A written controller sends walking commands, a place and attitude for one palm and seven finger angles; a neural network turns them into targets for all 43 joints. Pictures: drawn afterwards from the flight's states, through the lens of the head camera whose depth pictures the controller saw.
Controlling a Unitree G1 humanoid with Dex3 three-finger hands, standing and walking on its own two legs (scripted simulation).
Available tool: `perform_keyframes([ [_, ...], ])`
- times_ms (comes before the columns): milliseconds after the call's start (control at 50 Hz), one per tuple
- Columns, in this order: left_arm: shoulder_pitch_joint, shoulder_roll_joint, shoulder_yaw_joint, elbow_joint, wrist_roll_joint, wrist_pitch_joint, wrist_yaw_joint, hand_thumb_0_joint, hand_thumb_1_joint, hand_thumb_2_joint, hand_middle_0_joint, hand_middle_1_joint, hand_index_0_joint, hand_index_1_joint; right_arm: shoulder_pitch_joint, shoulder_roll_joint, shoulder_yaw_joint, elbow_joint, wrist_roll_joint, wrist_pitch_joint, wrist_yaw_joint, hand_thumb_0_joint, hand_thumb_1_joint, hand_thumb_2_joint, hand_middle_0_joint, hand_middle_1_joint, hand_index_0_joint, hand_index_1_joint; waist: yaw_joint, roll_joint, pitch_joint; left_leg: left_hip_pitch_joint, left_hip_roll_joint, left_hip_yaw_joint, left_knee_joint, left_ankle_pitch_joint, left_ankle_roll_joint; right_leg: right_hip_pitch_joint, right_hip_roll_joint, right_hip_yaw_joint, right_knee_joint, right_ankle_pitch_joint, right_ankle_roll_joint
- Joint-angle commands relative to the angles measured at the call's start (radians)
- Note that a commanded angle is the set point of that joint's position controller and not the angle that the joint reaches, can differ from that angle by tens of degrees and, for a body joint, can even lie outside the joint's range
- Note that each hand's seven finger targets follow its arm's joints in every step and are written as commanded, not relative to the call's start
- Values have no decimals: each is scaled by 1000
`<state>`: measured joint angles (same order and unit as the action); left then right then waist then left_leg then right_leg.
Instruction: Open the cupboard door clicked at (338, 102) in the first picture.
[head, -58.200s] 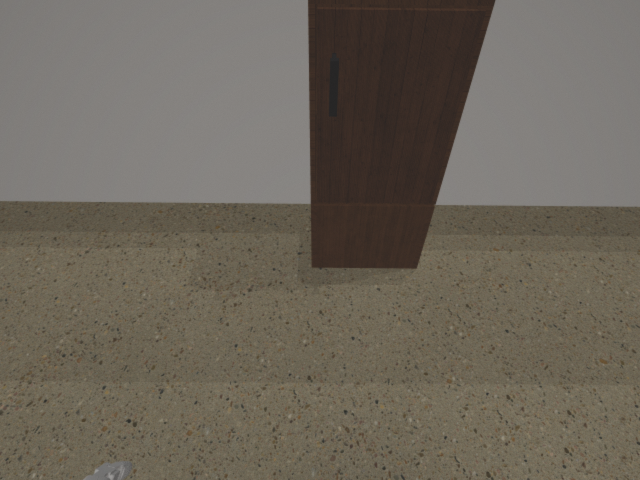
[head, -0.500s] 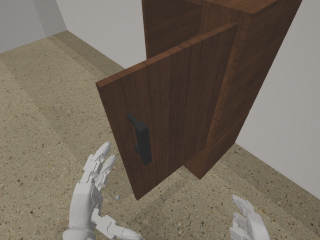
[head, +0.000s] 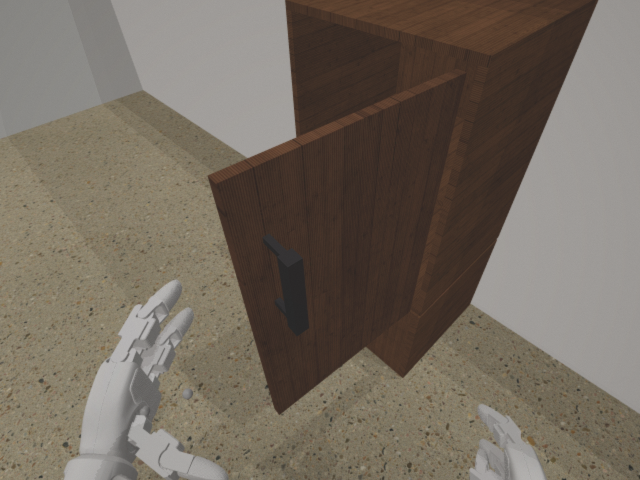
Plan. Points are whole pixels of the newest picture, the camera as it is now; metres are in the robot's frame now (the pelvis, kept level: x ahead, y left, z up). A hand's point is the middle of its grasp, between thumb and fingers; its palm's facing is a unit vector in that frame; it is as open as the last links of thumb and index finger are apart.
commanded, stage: draw the hand back to the body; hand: left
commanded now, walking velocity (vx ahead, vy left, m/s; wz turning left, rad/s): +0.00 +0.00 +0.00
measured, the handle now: (285, 286) +0.34 +0.07 +0.08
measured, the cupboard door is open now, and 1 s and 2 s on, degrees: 85 85 85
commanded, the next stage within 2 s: step back with the hand held close in 1.26 s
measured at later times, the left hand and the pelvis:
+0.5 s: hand (85, 354) +0.20 +0.23 +0.15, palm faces +0.23 -0.92 -0.31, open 13.7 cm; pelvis +0.01 +0.04 +0.03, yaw -1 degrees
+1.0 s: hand out of the picture +0.22 +0.29 +0.22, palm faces +0.46 -0.80 -0.39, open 8.0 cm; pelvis +0.02 +0.02 +0.05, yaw -2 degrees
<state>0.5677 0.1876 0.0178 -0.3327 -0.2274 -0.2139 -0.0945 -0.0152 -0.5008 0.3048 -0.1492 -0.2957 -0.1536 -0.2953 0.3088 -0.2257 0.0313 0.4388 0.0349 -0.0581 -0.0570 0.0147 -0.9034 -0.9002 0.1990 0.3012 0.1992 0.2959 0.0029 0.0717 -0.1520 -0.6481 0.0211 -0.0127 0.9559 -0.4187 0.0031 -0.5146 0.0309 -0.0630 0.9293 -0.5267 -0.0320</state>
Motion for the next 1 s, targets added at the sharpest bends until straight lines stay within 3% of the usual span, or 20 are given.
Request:
perform_keyframes([
  [0,-67,120,85,-271,-20,-37,-26,0,-500,300,-150,-300,-150,-300,-133,-101,-36,-193,6,-85,-14,0,-900,-900,200,300,200,300,9,-76,-9,147,-28,-19,-142,132,36,-32,-18,68,-249,239,35],
  [100,-80,124,105,-315,-34,-37,-29,0,-430,330,-153,-300,-153,-300,-126,-101,-29,-183,11,-111,-12,0,-900,-900,200,300,200,300,17,-7,-15,209,-21,-37,-200,122,30,-41,7,6,-229,203,17],
  [160,-57,138,143,-299,-50,-2,-40,0,-325,375,-156,-300,-156,-300,-126,-105,-32,-172,15,-119,-13,0,-900,-900,200,300,200,300,22,-24,-25,230,-17,-40,-216,139,27,-19,10,-2,-237,235,18],
  [180,-30,266,165,-334,90,28,69,0,-290,390,-158,-300,-158,-300,-121,-96,-35,-173,5,-96,-37,0,-900,-900,200,300,200,300,61,-44,-26,248,-7,-30,-247,130,28,2,-19,64,-312,226,1],
  [200,-40,185,114,-364,106,47,111,0,-255,405,-159,-300,-159,-300,-131,-85,-24,-177,-5,-87,-44,0,-900,-900,200,300,200,300,34,-39,15,277,-14,-17,-253,140,32,-7,-25,66,-342,233,5],
  [240,-2,154,94,-348,130,78,146,0,-185,435,-161,-300,-161,-300,-126,-85,-21,-165,-5,-75,-45,0,-900,-900,200,300,200,300,30,-27,38,301,-4,-23,-274,149,30,7,-25,47,-344,238,8],
  [260,-16,174,109,-363,140,87,162,0,-150,450,-162,-300,-162,-300,-125,-89,-20,-160,-8,-68,-46,0,-900,-900,200,300,200,300,31,-9,23,317,-1,-28,-291,167,28,31,-24,40,-343,251,6],
  [280,-15,188,123,-346,150,96,176,0,-115,465,-164,-300,-164,-300,-138,-91,-17,-151,-12,-67,-47,0,-900,-900,200,300,200,300,33,-40,33,323,1,-32,-307,169,30,50,-21,36,-356,252,7],
  [380,-94,238,167,-386,177,104,220,0,60,540,-170,-300,-170,-300,-160,-99,-9,-131,-18,-73,-56,0,-900,-900,200,300,200,300,35,-1,51,394,14,-55,-398,149,22,110,-19,30,-404,235,6],
  [480,-88,256,225,-363,180,108,237,0,235,615,-176,-300,-176,-300,-175,-101,-7,-98,-23,-82,-54,0,-900,-900,200,300,200,300,47,0,50,448,26,-76,-479,191,12,196,-18,25,-433,277,4],
  [540,-74,248,242,-368,176,107,236,0,340,660,-180,-300,-180,-300,-179,-100,-11,-81,-24,-86,-46,0,-900,-900,200,300,200,300,47,5,49,489,34,-72,-503,286,3,232,-19,23,-453,322,7],
  [660,-89,288,324,-366,173,98,235,0,550,750,-187,-300,-187,-300,-186,-109,-25,-49,-27,-88,-28,0,-900,-900,200,300,200,300,54,8,46,540,41,-52,-532,426,-13,291,-16,23,-499,386,9],
  [800,-149,343,427,-345,164,91,242,0,795,855,-196,-300,-196,-300,-198,-112,-36,-21,-28,-82,-26,0,-900,-900,200,300,200,300,59,35,53,562,32,-27,-554,444,-8,340,-16,29,-540,418,8],
  [860,-185,364,462,-324,159,85,244,0,900,900,-200,-300,-200,-300,-206,-111,-40,-8,-26,-81,-26,0,-900,-900,200,300,200,300,57,33,72,569,29,-21,-569,381,-4,330,-13,30,-560,394,10],
  [920,-140,288,396,-249,152,94,231,0,900,900,-200,-300,-200,-300,-215,-116,-43,-6,-24,-74,-23,0,-900,-900,200,300,200,300,50,-17,127,557,23,-6,-576,354,10,324,-15,30,-580,395,15],
  [980,-151,305,396,-253,153,90,227,0,900,900,-200,-300,-200,-300,-220,-124,-51,-2,-26,-73,-23,0,-900,-900,200,300,200,300,54,-38,110,569,16,6,-573,347,19,340,-16,36,-594,408,16],
])
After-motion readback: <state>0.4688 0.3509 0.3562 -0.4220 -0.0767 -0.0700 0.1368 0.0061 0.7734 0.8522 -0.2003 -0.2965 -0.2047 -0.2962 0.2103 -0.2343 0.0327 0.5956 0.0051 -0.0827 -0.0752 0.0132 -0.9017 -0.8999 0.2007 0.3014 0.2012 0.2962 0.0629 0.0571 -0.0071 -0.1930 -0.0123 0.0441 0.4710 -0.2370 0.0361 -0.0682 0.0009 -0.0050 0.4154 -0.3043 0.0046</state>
